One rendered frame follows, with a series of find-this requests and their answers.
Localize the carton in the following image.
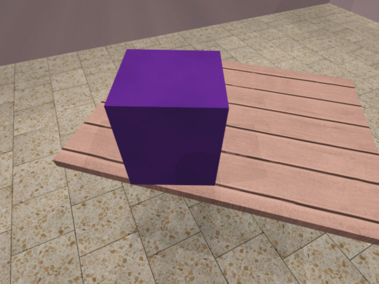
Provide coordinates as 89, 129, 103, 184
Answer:
104, 49, 229, 186

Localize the table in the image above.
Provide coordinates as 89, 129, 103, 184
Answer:
53, 60, 379, 246

